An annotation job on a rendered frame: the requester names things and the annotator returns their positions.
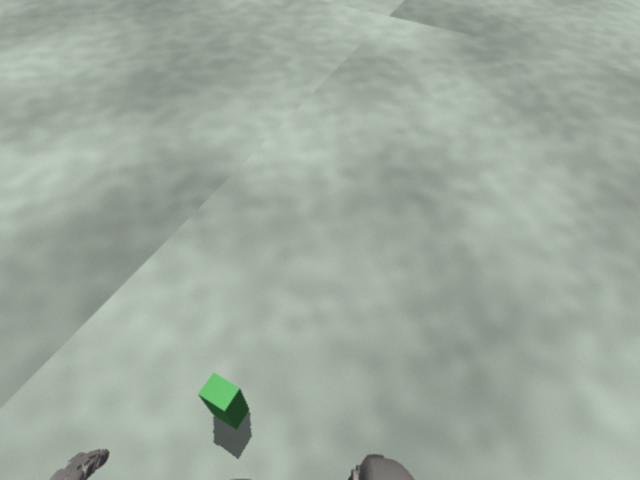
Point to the carton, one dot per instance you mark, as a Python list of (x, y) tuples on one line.
[(224, 400)]

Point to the left robot hand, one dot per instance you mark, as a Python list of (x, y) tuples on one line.
[(82, 465)]

